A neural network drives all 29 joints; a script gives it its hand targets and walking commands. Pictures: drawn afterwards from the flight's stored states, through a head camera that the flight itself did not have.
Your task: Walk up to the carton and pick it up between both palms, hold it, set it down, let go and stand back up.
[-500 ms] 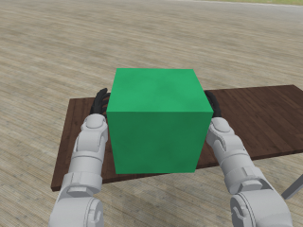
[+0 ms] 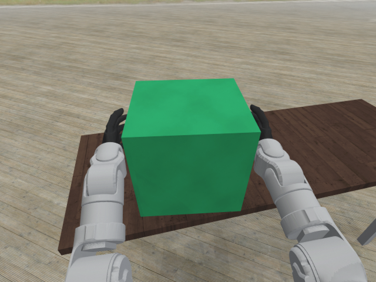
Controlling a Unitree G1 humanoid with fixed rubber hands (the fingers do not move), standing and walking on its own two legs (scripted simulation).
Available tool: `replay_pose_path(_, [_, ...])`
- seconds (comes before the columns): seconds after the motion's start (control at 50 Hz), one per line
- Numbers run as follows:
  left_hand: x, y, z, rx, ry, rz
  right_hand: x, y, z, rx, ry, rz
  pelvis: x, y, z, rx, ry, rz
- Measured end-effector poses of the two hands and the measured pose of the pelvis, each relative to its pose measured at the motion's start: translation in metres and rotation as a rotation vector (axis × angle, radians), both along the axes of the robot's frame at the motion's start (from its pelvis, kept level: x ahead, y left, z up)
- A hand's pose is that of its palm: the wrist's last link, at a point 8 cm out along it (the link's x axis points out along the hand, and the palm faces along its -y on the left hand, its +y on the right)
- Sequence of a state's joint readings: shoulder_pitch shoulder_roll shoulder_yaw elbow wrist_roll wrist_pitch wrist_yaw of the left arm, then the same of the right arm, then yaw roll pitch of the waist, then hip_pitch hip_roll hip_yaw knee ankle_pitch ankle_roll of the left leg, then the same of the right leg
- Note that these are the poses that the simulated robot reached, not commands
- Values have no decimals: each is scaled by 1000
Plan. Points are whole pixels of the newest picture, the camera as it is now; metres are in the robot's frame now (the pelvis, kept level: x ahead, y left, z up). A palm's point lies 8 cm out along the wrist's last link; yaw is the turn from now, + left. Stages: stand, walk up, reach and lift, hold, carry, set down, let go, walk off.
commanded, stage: reach and lift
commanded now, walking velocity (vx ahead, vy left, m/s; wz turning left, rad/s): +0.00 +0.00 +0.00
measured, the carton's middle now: (188, 145) +0.39 +0.00 +0.15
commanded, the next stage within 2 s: hold in 0.48 s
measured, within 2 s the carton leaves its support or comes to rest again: neither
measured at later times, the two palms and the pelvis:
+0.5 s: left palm (112, 141) +0.36 +0.16 +0.19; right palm (266, 139) +0.36 -0.16 +0.19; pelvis +0.00 +0.00 +0.00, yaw +0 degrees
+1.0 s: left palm (100, 138) +0.35 +0.17 +0.21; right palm (260, 130) +0.35 -0.14 +0.21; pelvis -0.02 +0.00 +0.00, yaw +1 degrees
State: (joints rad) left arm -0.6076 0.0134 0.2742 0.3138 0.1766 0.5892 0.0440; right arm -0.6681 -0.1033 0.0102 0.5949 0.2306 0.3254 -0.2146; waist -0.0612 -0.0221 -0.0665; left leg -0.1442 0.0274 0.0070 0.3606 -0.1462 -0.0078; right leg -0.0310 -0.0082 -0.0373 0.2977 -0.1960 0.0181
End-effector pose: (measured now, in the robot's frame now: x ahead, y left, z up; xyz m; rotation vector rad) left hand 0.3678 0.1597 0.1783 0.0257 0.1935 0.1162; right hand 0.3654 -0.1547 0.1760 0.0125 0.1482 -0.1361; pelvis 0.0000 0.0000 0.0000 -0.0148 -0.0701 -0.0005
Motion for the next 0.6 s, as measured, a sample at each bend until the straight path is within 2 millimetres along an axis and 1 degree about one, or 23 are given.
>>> replay_pose_path(0.12, [-3, 3, 5, 3, -32, 5, 0, 2, 9, 5, -31, 4, 4, -3, 0, -1, -23, 9])
replay_pose_path(0.26, [-4, 2, 2, 8, -10, -4, -2, 2, 5, 5, -10, 0, 4, -5, 0, 0, -37, 17])
replay_pose_path(0.46, [-6, -3, 13, 14, -38, -16, -9, -3, 10, 10, -38, -13, 1, -4, 0, 0, -34, 9])
replay_pose_path(0.6, [-11, -2, 19, 8, -42, -11, -13, -2, 17, 3, -42, -10, -3, -3, 0, 0, -44, 1])
